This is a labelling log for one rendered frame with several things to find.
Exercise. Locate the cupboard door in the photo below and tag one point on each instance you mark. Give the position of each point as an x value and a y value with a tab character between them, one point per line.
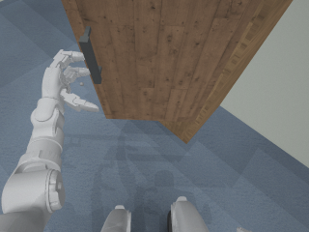
159	59

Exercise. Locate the right robot shin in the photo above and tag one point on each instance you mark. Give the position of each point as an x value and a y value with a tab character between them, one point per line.
181	198

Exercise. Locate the handle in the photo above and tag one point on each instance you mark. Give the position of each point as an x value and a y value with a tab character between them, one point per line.
89	55

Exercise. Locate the robot left hand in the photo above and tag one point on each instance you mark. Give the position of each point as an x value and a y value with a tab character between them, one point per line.
55	80

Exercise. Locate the robot left thigh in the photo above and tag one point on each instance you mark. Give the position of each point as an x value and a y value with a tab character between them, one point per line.
119	220

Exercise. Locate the left robot forearm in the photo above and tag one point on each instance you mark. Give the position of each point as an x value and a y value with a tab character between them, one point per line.
47	140

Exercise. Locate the left robot upper arm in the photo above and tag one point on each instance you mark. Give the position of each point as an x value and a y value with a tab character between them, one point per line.
30	199

